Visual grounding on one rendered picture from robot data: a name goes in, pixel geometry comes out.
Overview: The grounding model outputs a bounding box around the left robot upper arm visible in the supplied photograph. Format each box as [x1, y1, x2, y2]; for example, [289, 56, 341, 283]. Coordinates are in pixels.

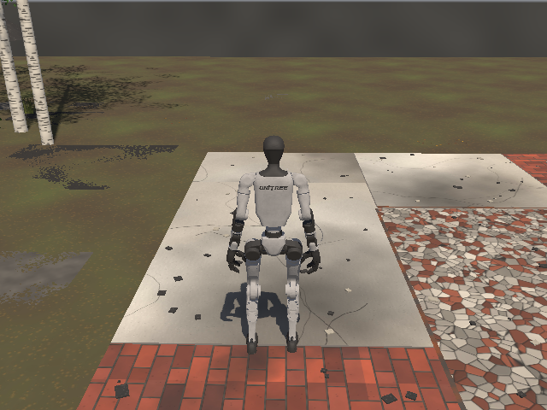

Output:
[235, 173, 256, 220]

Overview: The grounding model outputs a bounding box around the right robot hand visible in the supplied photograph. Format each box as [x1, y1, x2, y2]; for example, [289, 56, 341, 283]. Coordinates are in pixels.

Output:
[301, 249, 321, 274]

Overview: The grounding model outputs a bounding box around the humanoid robot head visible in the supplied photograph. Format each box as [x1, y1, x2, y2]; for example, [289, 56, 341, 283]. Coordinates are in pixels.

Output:
[259, 135, 288, 177]

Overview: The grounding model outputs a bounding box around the left robot hand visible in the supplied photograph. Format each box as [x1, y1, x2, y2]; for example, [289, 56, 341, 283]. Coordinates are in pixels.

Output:
[226, 248, 246, 273]

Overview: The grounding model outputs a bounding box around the right robot upper arm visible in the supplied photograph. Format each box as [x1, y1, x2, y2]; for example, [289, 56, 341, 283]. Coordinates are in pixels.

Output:
[291, 173, 311, 221]

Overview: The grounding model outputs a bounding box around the left robot shin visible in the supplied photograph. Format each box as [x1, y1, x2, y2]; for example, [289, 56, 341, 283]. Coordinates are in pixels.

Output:
[246, 284, 258, 343]

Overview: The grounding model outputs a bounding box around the left robot forearm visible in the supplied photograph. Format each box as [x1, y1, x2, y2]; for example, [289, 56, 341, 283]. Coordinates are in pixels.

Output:
[228, 208, 244, 250]

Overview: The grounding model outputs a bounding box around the right robot forearm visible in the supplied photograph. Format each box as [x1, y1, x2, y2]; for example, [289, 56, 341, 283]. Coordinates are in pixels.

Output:
[303, 209, 319, 251]

